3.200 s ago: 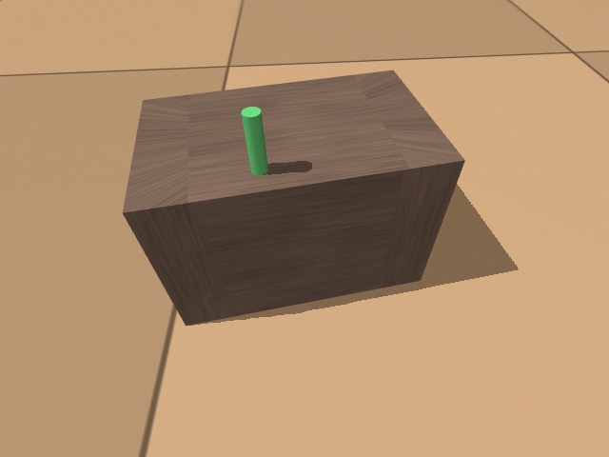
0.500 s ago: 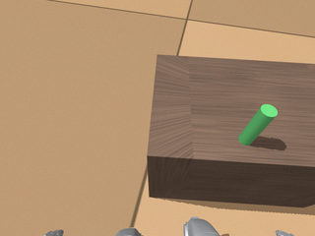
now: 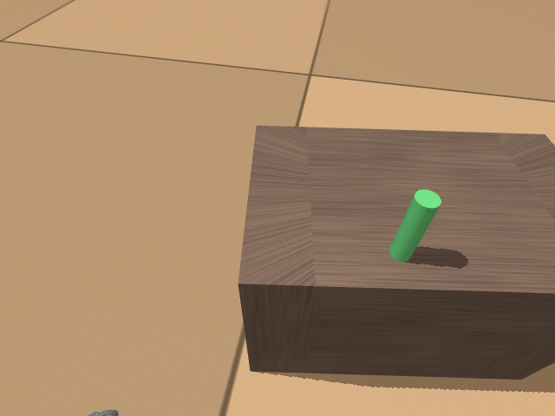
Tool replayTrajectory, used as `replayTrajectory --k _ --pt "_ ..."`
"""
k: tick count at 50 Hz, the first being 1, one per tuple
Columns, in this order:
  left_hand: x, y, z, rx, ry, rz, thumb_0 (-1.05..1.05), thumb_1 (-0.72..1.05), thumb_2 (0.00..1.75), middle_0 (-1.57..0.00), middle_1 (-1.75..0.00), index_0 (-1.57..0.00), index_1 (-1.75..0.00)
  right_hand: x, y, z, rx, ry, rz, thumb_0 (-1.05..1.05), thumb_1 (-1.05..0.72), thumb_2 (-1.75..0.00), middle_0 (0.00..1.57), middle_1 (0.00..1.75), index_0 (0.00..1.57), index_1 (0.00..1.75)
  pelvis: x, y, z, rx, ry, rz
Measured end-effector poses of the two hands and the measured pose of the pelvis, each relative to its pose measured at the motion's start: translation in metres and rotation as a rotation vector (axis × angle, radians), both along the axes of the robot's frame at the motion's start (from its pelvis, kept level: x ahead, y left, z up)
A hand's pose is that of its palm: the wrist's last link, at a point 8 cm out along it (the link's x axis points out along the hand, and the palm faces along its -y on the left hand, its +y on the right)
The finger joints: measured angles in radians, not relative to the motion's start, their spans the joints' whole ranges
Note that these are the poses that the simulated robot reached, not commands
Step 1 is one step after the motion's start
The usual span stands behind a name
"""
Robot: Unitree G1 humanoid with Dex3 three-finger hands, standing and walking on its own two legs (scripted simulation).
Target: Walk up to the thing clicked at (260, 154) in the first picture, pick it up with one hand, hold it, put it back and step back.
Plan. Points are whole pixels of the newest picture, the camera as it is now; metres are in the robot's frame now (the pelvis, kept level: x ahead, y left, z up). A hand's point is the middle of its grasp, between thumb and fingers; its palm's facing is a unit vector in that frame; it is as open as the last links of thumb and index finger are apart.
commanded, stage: walk up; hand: right
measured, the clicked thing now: (412, 228) +0.49 -0.24 -0.07
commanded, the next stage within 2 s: stand in 1.52 s
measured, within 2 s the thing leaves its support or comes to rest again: neither
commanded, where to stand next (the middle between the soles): +0.09 -0.03 m, yaw +0 degrees
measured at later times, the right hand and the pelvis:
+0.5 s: hand out of the picture +0.10 -0.27 -0.14, palm faces -0.06 +0.94 -0.34, open 7.4 cm; pelvis +0.03 -0.02 +0.02, yaw +1 degrees
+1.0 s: hand out of the picture +0.14 -0.26 -0.13, palm faces -0.04 +0.93 -0.36, open 7.4 cm; pelvis +0.04 -0.01 +0.02, yaw +2 degrees
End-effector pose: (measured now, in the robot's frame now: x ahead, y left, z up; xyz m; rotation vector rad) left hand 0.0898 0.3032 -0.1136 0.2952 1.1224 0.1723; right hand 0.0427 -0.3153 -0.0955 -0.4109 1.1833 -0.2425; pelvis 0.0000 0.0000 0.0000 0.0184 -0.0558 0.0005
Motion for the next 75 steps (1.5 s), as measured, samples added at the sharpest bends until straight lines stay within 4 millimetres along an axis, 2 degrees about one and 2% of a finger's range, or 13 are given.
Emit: replayTrajectory --k 5,10,13,18,26,31,36,42,58,75 --pt "-0.021 -0.005 -0.003 0.002 0.059 0.018 0.0 0.9 0.9 -0.21 -0.3 -0.2 -0.3 0.0 -0.009 0.001 0.014 -0.002 0.002 0.0 -0.9 -0.9 0.21 0.3 0.2 0.3 -0.002 -0.011 0.002 -0.012 0.002 -0.018" --pt "-0.039 -0.015 0.002 0.021 0.094 0.039 0.0 0.9 0.9 -0.21 -0.3 -0.2 -0.3 0.014 -0.017 -0.004 0.044 -0.006 0.003 0.0 -0.9 -0.9 0.21 0.3 0.2 0.3 0.0 -0.021 0.005 -0.026 -0.002 -0.008" --pt "-0.043 -0.018 0.007 0.024 0.109 0.052 0.0 0.9 0.9 -0.21 -0.3 -0.2 -0.3 0.024 -0.018 -0.007 0.06 -0.015 0.007 0.0 -0.9 -0.9 0.21 0.3 0.2 0.3 0.004 -0.021 0.007 -0.017 0.002 -0.002" --pt "-0.03 -0.02 0.013 0.02 0.093 0.064 0.0 0.9 0.9 -0.21 -0.3 -0.21 -0.3 0.037 -0.01 -0.01 0.085 -0.008 0.019 0.0 -0.9 -0.9 0.2 0.3 0.2 0.3 0.013 -0.018 0.011 -0.016 0.013 0.008" --pt "0.013 -0.016 0.017 0.013 0.036 0.06 0.0 0.9 0.9 -0.21 -0.3 -0.2 -0.3 0.057 0.005 -0.005 0.099 0.007 0.029 0.0 -0.9 -0.9 0.21 0.3 0.2 0.3 0.028 -0.015 0.016 -0.02 0.025 0.017" --pt "0.034 -0.014 0.019 0.011 0.005 0.052 0.0 0.9 0.9 -0.21 -0.3 -0.2 -0.3 0.07 0.007 -0.001 0.088 -0.01 0.018 0.0 -0.9 -0.9 0.21 0.3 0.2 0.3 0.033 -0.012 0.018 -0.021 0.022 0.019" --pt "0.045 -0.013 0.019 0.01 -0.003 0.046 0.0 0.9 0.9 -0.21 -0.3 -0.2 -0.3 0.081 0.006 0.004 0.075 -0.028 0.013 0.0 -0.9 -0.9 0.21 0.3 0.2 0.3 0.036 -0.01 0.018 -0.021 0.02 0.02" --pt "0.044 -0.012 0.018 0.008 0.021 0.045 0.0 0.9 0.9 -0.21 -0.3 -0.2 -0.3 0.086 0.006 0.005 0.072 -0.021 0.014 0.0 -0.9 -0.9 0.21 0.3 0.2 0.3 0.038 -0.009 0.02 -0.022 0.022 0.025" --pt "0.017 -0.01 0.015 0.011 0.089 0.089 0.0 0.9 0.9 -0.21 -0.3 -0.2 -0.3 0.088 0.013 0.0 0.092 0.012 0.02 0.0 -0.9 -0.9 0.21 0.3 0.2 0.3 0.04 -0.008 0.021 -0.022 0.015 0.035" --pt "0.013 -0.012 0.017 0.01 0.074 0.099 0.0 0.9 0.9 -0.21 -0.3 -0.2 -0.3 0.087 0.013 0.001 0.094 0.004 0.025 0.0 -0.9 -0.9 0.21 0.3 0.2 0.3 0.038 -0.01 0.022 -0.022 0.01 0.04"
